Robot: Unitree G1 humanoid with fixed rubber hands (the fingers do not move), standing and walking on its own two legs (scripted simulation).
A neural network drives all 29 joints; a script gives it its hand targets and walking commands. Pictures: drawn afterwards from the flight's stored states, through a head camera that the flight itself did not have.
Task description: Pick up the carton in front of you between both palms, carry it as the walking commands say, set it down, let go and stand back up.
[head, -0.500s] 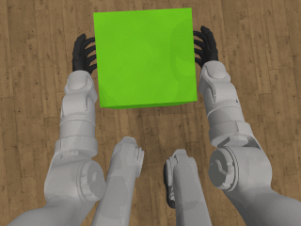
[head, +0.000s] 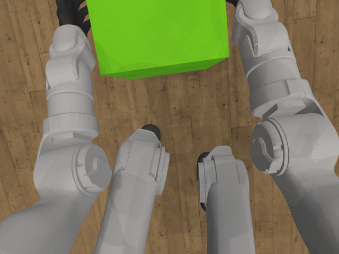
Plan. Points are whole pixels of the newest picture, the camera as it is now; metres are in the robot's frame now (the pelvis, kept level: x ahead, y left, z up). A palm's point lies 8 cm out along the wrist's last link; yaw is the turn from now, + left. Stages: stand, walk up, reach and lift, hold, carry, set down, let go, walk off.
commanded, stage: set down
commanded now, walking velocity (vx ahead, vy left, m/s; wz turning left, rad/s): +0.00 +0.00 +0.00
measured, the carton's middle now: (160, 22) +0.53 +0.13 -0.24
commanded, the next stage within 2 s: none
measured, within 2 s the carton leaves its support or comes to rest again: rests again in 0.64 s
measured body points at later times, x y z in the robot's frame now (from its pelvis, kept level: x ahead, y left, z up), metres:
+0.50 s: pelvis +0.00 -0.01 -0.02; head +0.37 +0.02 +0.23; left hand +0.49 +0.27 -0.20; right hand +0.59 -0.02 -0.20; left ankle +0.13 +0.13 -0.38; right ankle +0.08 -0.10 -0.38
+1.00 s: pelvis +0.00 -0.01 -0.04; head +0.37 +0.01 +0.21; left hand +0.49 +0.27 -0.21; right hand +0.58 -0.02 -0.22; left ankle +0.13 +0.13 -0.38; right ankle +0.08 -0.10 -0.38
